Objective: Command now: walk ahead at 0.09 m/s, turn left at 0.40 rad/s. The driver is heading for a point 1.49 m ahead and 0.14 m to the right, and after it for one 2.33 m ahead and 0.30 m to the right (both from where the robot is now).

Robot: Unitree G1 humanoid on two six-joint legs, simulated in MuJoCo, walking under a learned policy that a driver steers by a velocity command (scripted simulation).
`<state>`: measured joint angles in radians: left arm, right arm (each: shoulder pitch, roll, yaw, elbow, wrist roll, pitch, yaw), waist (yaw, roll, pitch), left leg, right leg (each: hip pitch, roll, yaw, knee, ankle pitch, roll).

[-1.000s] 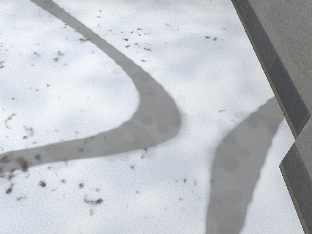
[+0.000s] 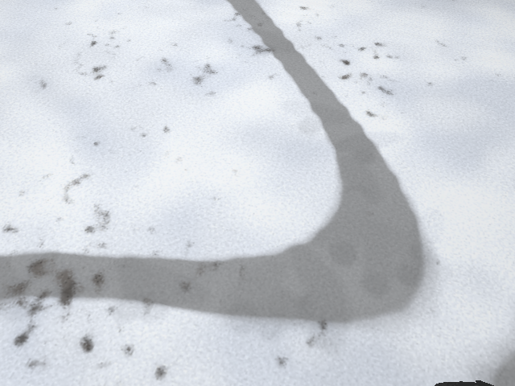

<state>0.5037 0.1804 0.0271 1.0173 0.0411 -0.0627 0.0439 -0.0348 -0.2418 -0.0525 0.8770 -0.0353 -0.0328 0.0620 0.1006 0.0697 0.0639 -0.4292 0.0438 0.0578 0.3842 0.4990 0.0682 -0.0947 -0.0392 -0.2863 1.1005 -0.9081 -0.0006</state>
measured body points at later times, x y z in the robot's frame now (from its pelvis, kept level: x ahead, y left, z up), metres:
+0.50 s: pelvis +0.10 -0.03 -0.06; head +0.08 -0.03 +0.38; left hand +0.16 +0.20 -0.20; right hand +0.15 -0.26 -0.21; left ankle +0.14 +0.06 -0.79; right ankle +0.13 -0.15 -0.80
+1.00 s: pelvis +0.14 -0.05 -0.05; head +0.14 -0.05 +0.40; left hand +0.13 +0.17 -0.21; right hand +0.17 -0.27 -0.21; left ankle +0.14 +0.06 -0.79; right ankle +0.13 -0.15 -0.79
